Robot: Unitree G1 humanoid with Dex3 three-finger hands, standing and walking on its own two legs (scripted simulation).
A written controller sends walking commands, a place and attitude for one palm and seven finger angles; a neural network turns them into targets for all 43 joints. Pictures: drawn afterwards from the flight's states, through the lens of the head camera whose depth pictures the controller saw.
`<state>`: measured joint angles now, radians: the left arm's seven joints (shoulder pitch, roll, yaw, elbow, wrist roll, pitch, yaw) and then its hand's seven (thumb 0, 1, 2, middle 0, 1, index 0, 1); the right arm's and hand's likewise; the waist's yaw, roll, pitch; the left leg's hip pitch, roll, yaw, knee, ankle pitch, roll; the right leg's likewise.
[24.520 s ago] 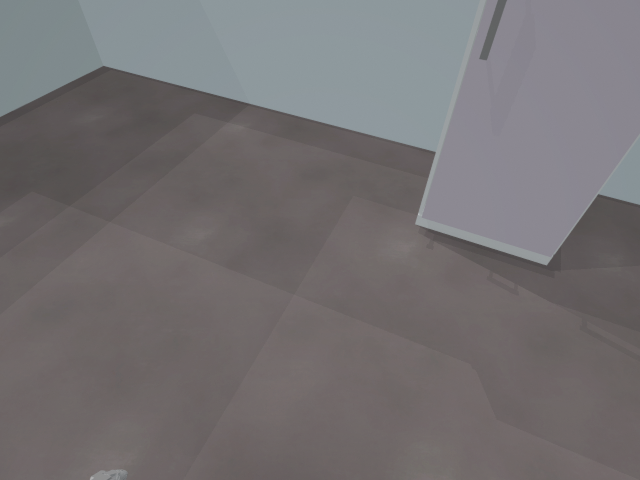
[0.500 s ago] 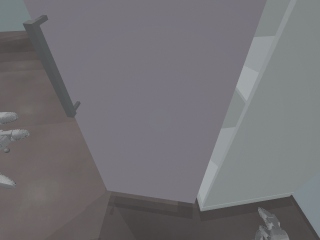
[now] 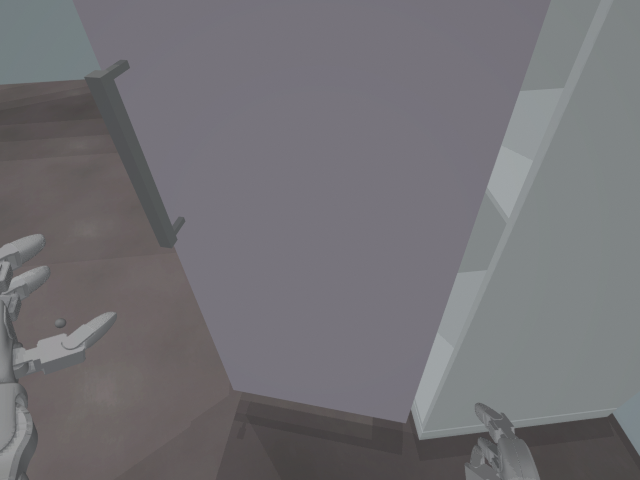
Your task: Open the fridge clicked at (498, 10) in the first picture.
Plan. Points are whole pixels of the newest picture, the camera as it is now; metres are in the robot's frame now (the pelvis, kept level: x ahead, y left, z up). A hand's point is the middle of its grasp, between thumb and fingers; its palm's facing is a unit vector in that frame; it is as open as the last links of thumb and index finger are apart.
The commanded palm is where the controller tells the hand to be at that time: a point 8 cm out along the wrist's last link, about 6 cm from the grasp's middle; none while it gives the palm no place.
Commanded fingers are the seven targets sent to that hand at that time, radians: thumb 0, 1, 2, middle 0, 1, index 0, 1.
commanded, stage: draw the hand back to the body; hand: left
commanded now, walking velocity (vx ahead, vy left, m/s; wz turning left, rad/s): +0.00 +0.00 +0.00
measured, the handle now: (147, 165) +0.47 +0.33 +0.16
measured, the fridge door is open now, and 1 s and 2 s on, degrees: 73 73 73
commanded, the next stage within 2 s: step back with the hand held close in 0.64 s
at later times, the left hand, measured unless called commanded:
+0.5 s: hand (111, 335) +0.20 +0.24 +0.15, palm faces +0.48 -0.79 -0.39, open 7.5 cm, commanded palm +0.15 +0.28 +0.17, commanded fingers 0.00 0.90 0.90 -0.20 -0.30 -0.20 -0.30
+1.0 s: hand (92, 358) +0.18 +0.25 +0.14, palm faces +0.38 -0.80 -0.47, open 7.4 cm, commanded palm +0.12 +0.30 +0.17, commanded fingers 0.00 0.90 0.90 -0.20 -0.30 -0.20 -0.30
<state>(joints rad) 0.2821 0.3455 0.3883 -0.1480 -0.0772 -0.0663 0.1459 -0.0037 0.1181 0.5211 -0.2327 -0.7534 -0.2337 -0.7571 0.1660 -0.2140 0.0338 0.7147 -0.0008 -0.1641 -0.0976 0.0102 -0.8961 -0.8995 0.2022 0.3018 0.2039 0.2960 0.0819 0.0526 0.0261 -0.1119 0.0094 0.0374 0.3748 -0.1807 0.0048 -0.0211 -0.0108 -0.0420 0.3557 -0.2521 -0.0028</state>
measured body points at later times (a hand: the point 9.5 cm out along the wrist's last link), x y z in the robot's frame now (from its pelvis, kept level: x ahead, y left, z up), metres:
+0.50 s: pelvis +0.01 -0.03 +0.00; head -0.01 -0.05 +0.45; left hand +0.17 +0.28 +0.17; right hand +0.20 -0.26 -0.09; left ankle +0.02 +0.11 -0.75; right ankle -0.03 -0.12 -0.75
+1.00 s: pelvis -0.01 +0.00 -0.01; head -0.01 -0.02 +0.44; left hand +0.15 +0.29 +0.16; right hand +0.18 -0.24 -0.09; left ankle +0.02 +0.11 -0.75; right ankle -0.03 -0.12 -0.75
